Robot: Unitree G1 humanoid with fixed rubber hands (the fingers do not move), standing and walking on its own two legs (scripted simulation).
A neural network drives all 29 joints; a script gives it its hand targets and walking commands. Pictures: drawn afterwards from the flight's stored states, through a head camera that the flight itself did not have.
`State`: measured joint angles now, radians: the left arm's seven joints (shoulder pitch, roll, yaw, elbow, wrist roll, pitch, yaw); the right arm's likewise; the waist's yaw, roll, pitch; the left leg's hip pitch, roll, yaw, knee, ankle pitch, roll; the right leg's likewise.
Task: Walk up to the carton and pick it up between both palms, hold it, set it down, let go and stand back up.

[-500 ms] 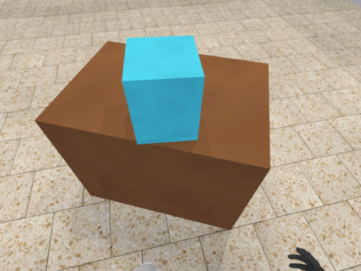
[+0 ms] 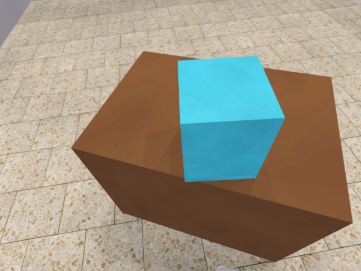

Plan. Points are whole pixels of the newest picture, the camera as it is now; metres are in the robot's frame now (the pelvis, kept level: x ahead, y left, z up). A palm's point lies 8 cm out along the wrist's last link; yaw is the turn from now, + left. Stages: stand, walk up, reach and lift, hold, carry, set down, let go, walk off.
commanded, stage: walk up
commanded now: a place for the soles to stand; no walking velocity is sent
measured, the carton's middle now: (218, 122) +0.48 -0.09 +0.03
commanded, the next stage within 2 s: none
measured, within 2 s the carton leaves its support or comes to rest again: neither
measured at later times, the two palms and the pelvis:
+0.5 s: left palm out of the picture +0.14 +0.44 -0.13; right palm (272, 257) +0.18 -0.18 -0.07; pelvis +0.09 +0.13 +0.01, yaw -2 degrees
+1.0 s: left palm (43, 267) +0.17 +0.34 -0.10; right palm out of the picture +0.11 -0.27 -0.13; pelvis +0.05 +0.04 -0.01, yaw -12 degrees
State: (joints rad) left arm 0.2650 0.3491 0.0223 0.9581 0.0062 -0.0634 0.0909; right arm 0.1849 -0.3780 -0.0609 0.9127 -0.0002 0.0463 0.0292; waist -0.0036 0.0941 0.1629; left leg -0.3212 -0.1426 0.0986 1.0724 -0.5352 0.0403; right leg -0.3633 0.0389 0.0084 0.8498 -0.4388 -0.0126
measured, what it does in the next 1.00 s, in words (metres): steps on the spot: left foot, then right foot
